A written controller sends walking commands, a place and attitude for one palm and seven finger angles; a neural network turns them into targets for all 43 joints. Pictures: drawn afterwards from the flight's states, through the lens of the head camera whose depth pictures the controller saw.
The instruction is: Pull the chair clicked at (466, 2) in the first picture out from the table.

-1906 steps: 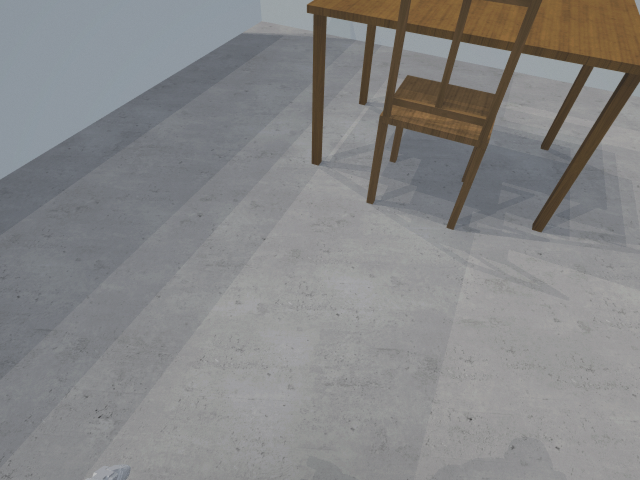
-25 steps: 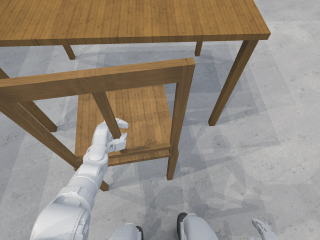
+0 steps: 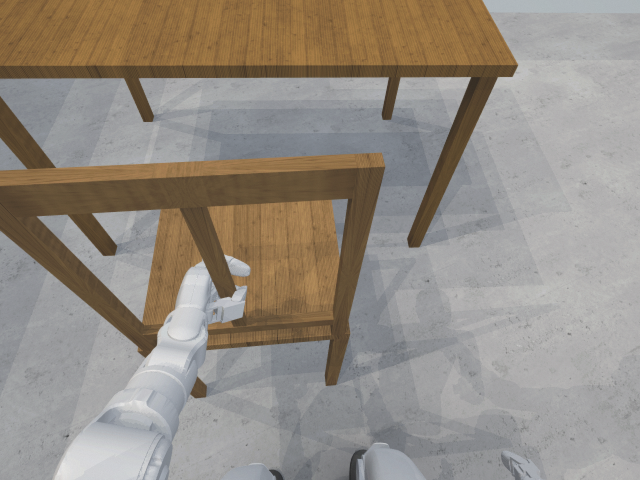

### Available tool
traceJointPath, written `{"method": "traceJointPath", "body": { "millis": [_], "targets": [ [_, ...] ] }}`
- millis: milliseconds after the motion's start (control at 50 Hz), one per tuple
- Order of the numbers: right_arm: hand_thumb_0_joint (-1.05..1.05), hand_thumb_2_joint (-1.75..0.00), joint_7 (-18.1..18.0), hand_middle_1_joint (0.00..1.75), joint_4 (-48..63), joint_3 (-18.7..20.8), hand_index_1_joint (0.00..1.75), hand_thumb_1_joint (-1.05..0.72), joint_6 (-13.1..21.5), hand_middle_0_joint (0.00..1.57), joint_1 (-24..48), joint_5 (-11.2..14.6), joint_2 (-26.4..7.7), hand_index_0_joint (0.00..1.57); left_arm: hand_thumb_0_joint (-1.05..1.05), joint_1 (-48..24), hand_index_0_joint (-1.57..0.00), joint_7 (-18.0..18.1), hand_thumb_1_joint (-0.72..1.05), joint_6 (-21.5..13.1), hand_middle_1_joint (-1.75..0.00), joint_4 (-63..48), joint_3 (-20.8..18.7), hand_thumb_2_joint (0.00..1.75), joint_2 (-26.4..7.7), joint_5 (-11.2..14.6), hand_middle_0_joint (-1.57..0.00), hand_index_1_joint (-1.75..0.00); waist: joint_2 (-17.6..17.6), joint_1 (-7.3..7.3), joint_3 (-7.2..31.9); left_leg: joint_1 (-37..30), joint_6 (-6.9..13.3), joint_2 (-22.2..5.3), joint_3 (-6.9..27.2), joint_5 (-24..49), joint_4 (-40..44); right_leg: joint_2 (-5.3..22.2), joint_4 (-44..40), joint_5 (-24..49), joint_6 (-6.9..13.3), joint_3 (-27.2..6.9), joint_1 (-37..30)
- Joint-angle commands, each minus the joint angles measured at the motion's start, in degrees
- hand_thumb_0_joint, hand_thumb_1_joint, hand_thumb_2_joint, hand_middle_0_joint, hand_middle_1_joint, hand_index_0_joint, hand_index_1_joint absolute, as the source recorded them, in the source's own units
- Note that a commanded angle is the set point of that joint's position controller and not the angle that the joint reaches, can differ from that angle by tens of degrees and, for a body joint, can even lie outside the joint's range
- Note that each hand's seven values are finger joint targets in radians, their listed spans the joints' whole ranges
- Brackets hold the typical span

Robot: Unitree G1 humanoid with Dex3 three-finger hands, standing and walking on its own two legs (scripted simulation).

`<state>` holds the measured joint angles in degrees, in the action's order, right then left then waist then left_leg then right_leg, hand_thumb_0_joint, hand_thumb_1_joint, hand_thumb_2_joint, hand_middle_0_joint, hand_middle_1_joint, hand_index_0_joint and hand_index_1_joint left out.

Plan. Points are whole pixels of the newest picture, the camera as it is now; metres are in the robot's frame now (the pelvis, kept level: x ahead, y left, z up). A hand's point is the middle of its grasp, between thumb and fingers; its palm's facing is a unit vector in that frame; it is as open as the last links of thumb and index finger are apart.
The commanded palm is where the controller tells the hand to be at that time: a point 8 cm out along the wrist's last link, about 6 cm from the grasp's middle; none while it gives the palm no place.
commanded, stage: step backward, pulling the chair out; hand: left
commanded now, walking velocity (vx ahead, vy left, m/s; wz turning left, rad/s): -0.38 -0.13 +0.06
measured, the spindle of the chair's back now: (222, 277) +0.38 +0.15 -0.04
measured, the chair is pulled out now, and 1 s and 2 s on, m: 0.33 0.61 0.68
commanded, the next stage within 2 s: stop walking, hand still on the chair in 0.64 s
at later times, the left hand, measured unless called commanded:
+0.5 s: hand (227, 393) +0.23 +0.12 -0.07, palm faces -0.02 -0.98 -0.20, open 5.5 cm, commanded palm +0.24 +0.17 -0.06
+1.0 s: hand out of the picture +0.08 +0.12 -0.06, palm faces -0.01 -0.98 -0.18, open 5.6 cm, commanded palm +0.07 +0.18 -0.05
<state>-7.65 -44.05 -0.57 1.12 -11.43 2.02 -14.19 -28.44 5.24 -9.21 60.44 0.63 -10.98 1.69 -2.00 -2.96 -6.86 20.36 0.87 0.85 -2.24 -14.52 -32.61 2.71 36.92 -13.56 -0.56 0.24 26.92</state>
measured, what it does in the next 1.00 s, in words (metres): walks backwards: right foot, then right foot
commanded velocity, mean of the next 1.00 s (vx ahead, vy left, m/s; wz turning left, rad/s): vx -0.20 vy -0.01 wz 0.08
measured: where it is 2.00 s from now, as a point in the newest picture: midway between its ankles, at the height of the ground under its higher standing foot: outside the picture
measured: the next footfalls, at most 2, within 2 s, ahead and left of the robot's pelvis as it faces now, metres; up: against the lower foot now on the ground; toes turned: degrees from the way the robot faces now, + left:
right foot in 0.08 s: +0.04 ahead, -0.14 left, +0.00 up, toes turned -2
right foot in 0.56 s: -0.12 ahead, -0.15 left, +0.00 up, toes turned -3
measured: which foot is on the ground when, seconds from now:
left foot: down 0.00-0.64, up 0.66-0.82, down 0.84-1.00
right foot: up 0.00-0.06, down 0.08-0.36, up 0.38-0.54, down 0.56-1.00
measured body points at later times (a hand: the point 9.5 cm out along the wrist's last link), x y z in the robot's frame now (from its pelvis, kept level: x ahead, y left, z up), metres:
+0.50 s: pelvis -0.12 -0.01 +0.00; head -0.06 -0.01 +0.45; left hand +0.22 +0.17 -0.05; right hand -0.04 -0.27 -0.12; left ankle -0.03 +0.11 -0.73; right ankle -0.09 -0.14 -0.71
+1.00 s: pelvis -0.21 -0.01 +0.00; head -0.19 -0.01 +0.45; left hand +0.08 +0.17 -0.05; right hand -0.11 -0.27 -0.11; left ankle -0.20 +0.09 -0.73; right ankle -0.16 -0.15 -0.73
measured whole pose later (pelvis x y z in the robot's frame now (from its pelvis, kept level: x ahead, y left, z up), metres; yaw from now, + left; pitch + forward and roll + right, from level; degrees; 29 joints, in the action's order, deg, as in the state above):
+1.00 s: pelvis -0.21 -0.01 +0.00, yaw -1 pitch -2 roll +0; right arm -7.0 -41.0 -1.1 2.0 -14.6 1.3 -13.8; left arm -10.1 5.0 -3.7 45.2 0.7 -8.8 1.5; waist -0.7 -2.3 -3.5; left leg 13.5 1.6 1.4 -1.6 -16.0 -31.1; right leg 3.1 30.9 -12.9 -1.0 0.6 17.3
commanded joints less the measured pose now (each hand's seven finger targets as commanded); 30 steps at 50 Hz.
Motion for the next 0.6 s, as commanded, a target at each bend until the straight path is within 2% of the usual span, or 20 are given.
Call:
{"method": "traceJointPath", "body": {
  "millis": [0,20,60,80,100,140,160,180,220,260,280,320,340,360,380,440,460,520,560,580],
  "targets": [
    [0.00,-0.90,0.53,0.30,4.54,2.61,0.30,-0.90,2.22,0.20,-1.07,-0.94,-7.58,0.20,0.00,-22.21,-0.50,1.29,0.90,-5.32,-1.45,-13.42,-1.87,0.90,-8.15,-1.49,-0.50,-1.45,13.35,1.76,23.87,-14.05,5.58,-19.43,14.78,37.62,5.45,0.11,2.70,-7.66,1.18,-1.82,-6.11],
    [0.00,-0.90,0.80,0.30,3.93,2.83,0.30,-0.90,2.58,0.20,-2.21,-0.81,-7.80,0.20,0.00,-21.18,-0.50,1.30,0.90,-5.71,-1.45,-12.39,-2.24,0.90,-8.39,-1.73,-0.50,-1.45,10.90,1.40,25.60,-17.67,4.81,-18.72,13.85,43.11,2.04,0.35,-1.98,-0.01,1.36,-2.04,-7.94],
    [0.00,-0.90,0.80,0.30,3.23,3.22,0.30,-0.90,2.78,0.20,-3.17,-0.34,-8.42,0.20,0.00,-20.14,-0.50,0.95,0.90,-6.31,-1.45,-10.45,-3.18,0.90,-10.31,-1.94,-0.50,-1.45,7.69,0.69,27.74,-16.63,2.23,-16.15,10.77,41.36,-1.61,1.88,-7.63,19.74,1.49,-2.75,-13.98],
    [0.00,-0.90,0.72,0.30,3.38,3.27,0.30,-0.90,2.58,0.20,-2.06,-0.26,-8.27,0.20,0.00,-20.49,-0.50,0.67,0.90,-6.68,-1.45,-10.01,-2.78,0.90,-10.53,-2.10,-0.50,-1.45,7.41,0.79,26.79,-12.29,0.81,-14.52,8.82,34.55,-1.78,4.18,-8.14,27.74,1.93,-4.05,-16.28],
    [0.00,-0.90,0.56,0.30,3.89,3.02,0.30,-0.90,2.40,0.20,-0.93,-0.01,-7.69,0.20,0.00,-21.60,-0.50,0.39,0.90,-6.89,-1.45,-10.28,-2.25,0.90,-10.62,-2.16,-0.50,-1.45,7.28,0.63,25.06,-6.85,-0.57,-12.56,7.65,24.30,-1.23,6.06,-7.72,28.09,2.69,-4.85,-17.23],
    [0.00,-0.90,-0.26,0.30,3.58,3.83,0.30,-0.90,2.62,0.20,-2.11,0.52,-8.05,0.20,0.00,-21.00,-0.50,1.17,0.90,-7.12,-1.45,-11.25,-5.32,0.90,-15.76,-1.67,-0.50,-1.45,0.77,0.07,30.90,-7.25,-2.66,-6.86,2.66,13.10,-5.39,10.58,-10.09,36.41,3.93,-9.09,-20.70],
    [0.00,-0.90,-0.42,0.30,3.94,3.83,0.30,-0.90,2.71,0.20,-1.85,0.79,-8.39,0.20,0.00,-18.07,-0.50,1.20,0.90,-6.41,-1.45,-9.54,-5.88,0.90,-16.88,-1.35,-0.50,-1.45,-0.41,0.40,30.54,-5.95,-3.15,-4.67,3.04,4.11,-8.40,13.14,-11.46,37.20,5.59,-10.84,-19.95],
    [0.00,-0.90,-0.28,0.30,4.33,3.46,0.30,-0.90,2.68,0.20,-0.81,0.72,-7.88,0.20,0.00,-17.97,-0.50,0.98,0.90,-6.04,-1.45,-9.91,-5.28,0.90,-16.39,-1.22,-0.50,-1.45,0.21,0.75,29.91,-4.06,-3.19,-3.17,3.60,-5.83,-10.20,15.48,-13.11,34.59,6.44,-12.29,-19.24],
    [0.00,-0.90,-0.19,0.30,4.56,2.87,0.30,-0.90,2.91,0.20,0.29,0.63,-7.42,0.20,0.00,-19.19,-0.50,0.76,0.90,-5.67,-1.45,-10.14,-5.25,0.90,-16.14,-1.38,-0.50,-1.45,-2.82,1.37,26.29,-2.35,-2.68,-1.92,4.69,-11.76,-11.55,16.19,-16.52,17.69,6.53,-11.13,-14.60],
    [0.00,-0.90,-0.49,0.30,3.24,2.25,0.30,-0.90,3.31,0.20,-1.38,0.47,-8.12,0.20,0.00,-16.66,-0.50,0.93,0.90,-4.84,-1.45,-9.10,-5.37,0.90,-15.23,-1.16,-0.50,-1.45,-4.50,0.71,25.03,-5.48,-2.14,-2.51,4.76,-7.78,-3.60,13.50,-16.03,14.67,5.66,-7.16,-14.05],
    [0.00,-0.90,-0.67,0.30,3.05,1.99,0.30,-0.90,3.59,0.20,-2.88,0.28,-8.30,0.20,0.00,-16.60,-0.50,0.92,0.90,-4.81,-1.45,-9.54,-5.07,0.90,-14.43,-1.28,-0.50,-1.45,-4.01,0.07,25.66,-7.77,-1.40,-3.86,5.22,-0.14,3.95,9.97,-12.87,13.81,3.39,-4.17,-13.93],
    [0.00,-0.90,-0.72,0.30,4.90,2.30,0.30,-0.90,3.43,0.20,-0.83,0.12,-9.78,0.20,0.00,-18.75,-0.50,0.81,0.90,-5.53,-1.45,-11.98,-2.85,0.90,-11.28,-1.05,-0.50,-1.45,8.42,0.51,25.70,-7.63,2.86,-13.12,15.33,17.32,10.51,0.53,-0.65,6.42,-0.48,0.14,-11.61],
    [0.00,-0.90,-0.09,0.30,5.80,2.21,0.30,-0.90,3.05,0.20,1.01,-0.06,-8.86,0.20,0.00,-20.64,-0.50,0.49,0.90,-5.54,-1.45,-13.20,-1.08,0.90,-8.76,-0.55,-0.50,-1.45,14.15,1.21,25.13,-6.39,4.94,-17.17,18.86,16.26,12.35,-0.82,4.48,-2.94,0.03,-0.60,-10.02],
    [0.00,-0.90,0.57,0.30,5.78,2.38,0.30,-0.90,2.86,0.20,0.98,-0.17,-8.86,0.20,0.00,-21.07,-0.50,0.38,0.90,-5.30,-1.45,-13.69,-1.19,0.90,-9.05,-0.31,-0.50,-1.45,16.75,1.44,23.82,-6.55,6.66,-20.35,21.93,6.73,16.71,-1.76,8.81,-12.70,0.53,-1.20,-7.43],
    [0.00,-0.90,0.81,0.30,6.28,1.77,0.30,-0.90,2.95,0.20,1.80,-0.64,-8.20,0.20,0.00,-22.52,-0.50,0.47,0.90,-4.87,-1.45,-15.07,-0.41,0.90,-8.25,-0.68,-0.50,-1.45,19.91,1.64,22.19,-4.11,7.67,-21.55,23.21,1.22,18.12,-1.52,15.08,-14.41,1.11,-2.01,-5.59],
    [0.00,-0.90,0.44,0.30,3.63,2.39,0.30,-0.90,3.77,0.20,-1.58,-1.07,-8.19,0.20,0.00,-21.09,-0.50,1.12,0.90,-5.33,-1.45,-12.56,-2.01,0.90,-9.58,-0.82,-0.50,-1.45,13.60,1.77,23.87,-15.03,7.46,-19.99,17.99,27.05,7.74,-0.92,3.86,-13.04,1.26,-2.85,-5.15],
    [0.00,-0.90,0.43,0.30,2.89,2.60,0.30,-0.90,4.27,0.20,-2.52,-0.67,-8.72,0.20,0.00,-20.03,-0.50,1.19,0.90,-5.05,-1.45,-10.43,-2.71,0.90,-10.15,-0.69,-0.50,-1.45,10.70,1.45,24.54,-17.38,6.65,-19.46,16.47,29.65,5.83,-1.75,-1.02,-10.69,0.88,-1.50,-6.26],
    [0.00,-0.90,0.37,0.30,2.57,2.71,0.30,-0.90,4.92,0.20,-2.57,-0.17,-9.12,0.20,0.00,-20.56,-0.50,0.13,0.90,-5.70,-1.45,-10.43,-1.62,0.90,-9.94,-0.82,-0.50,-1.45,14.54,0.99,25.08,-16.50,3.93,-15.84,13.24,21.48,4.19,-1.86,-12.09,-0.34,0.67,-1.23,-11.72],
    [0.00,-0.90,0.04,0.30,3.04,2.80,0.30,-0.90,4.71,0.20,-1.14,-0.30,-9.28,0.20,0.00,-17.74,-0.50,-0.31,0.90,-5.59,-1.45,-9.46,-3.63,0.90,-13.35,-1.05,-0.50,-1.45,13.11,1.16,22.41,-10.64,2.06,-12.19,10.62,10.69,4.20,0.26,-14.24,3.85,1.14,-3.03,-13.22],
    [0.00,-0.90,-0.08,0.30,3.74,2.89,0.30,-0.90,4.81,0.20,0.00,0.33,-8.53,0.20,0.00,-17.51,-0.50,-0.17,0.90,-5.17,-1.45,-8.10,-3.46,0.90,-13.52,-1.11,-0.50,-1.45,8.75,1.24,21.65,-6.61,0.52,-9.95,7.56,4.64,2.83,2.35,-13.76,3.84,1.82,-3.90,-13.13]
  ]
}}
